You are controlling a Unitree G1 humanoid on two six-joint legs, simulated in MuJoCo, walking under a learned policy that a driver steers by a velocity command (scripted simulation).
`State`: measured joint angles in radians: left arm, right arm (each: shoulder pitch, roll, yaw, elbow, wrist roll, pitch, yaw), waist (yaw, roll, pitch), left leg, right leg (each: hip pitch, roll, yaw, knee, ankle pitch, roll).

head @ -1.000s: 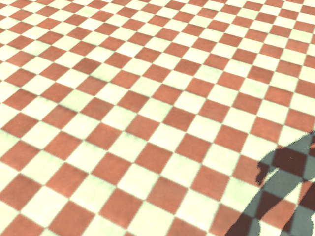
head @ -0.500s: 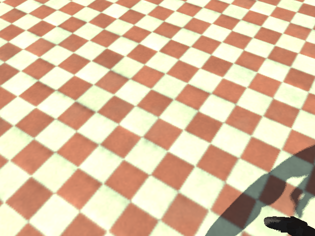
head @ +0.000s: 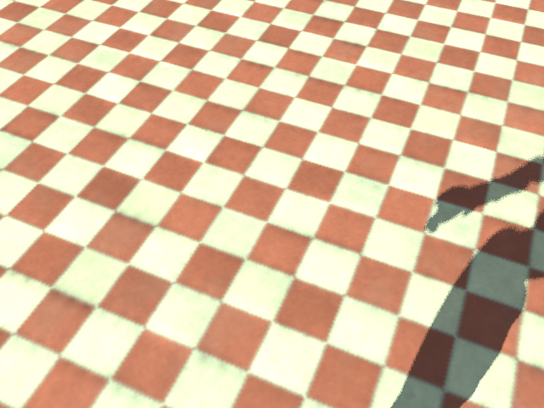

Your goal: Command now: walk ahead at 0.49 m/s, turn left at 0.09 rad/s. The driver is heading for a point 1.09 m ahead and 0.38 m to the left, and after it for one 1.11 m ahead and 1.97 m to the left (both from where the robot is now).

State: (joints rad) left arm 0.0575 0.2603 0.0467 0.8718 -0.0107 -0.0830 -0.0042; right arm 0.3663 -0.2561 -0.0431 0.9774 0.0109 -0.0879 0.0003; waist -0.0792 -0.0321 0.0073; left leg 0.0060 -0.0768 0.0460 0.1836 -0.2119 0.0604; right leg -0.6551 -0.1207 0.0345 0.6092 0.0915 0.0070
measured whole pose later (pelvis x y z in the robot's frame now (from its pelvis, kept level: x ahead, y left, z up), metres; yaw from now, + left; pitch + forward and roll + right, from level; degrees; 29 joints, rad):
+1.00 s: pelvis +0.52 +0.10 +0.00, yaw +31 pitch +2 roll -1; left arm 0.02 0.29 0.06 0.76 0.01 -0.10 0.00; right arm 0.34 -0.26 -0.08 0.77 0.02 -0.05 -0.01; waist -0.07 -0.04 0.04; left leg -0.14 -0.11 -0.12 0.34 -0.22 0.09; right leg -0.65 -0.08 0.10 0.65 0.01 0.05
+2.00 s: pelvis +0.92 +0.40 +0.00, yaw +42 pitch +2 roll +1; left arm 0.06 0.29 0.04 0.76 0.01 -0.04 0.00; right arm 0.31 -0.29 -0.07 0.83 0.01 -0.04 0.00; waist -0.07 -0.04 0.04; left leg -0.18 -0.05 0.01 0.34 -0.20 0.05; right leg -0.57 -0.04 0.06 0.66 -0.12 0.04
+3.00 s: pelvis +0.97 +0.46 -0.01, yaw +77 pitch +2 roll -1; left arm 0.09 0.30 0.08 0.76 -0.01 -0.02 0.00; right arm 0.17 -0.32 -0.08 0.64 0.02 0.05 -0.03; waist -0.02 0.01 0.03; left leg -0.32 -0.13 -0.23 0.53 -0.22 0.03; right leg -0.28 0.04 0.08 0.50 -0.25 0.05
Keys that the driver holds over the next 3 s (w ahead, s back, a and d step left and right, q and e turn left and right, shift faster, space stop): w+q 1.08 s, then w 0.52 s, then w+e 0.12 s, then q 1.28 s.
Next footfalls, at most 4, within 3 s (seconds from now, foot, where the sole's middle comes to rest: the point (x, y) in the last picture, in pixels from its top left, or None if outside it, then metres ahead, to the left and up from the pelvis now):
0.14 right None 0.26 -0.15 -0.78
0.66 left None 0.49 0.16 -0.78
1.16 right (216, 291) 0.84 0.12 -0.78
1.66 left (85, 288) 0.88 0.49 -0.78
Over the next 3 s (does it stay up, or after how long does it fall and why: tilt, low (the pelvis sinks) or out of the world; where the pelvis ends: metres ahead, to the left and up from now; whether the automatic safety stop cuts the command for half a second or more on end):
stays up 0.97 0.46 -0.01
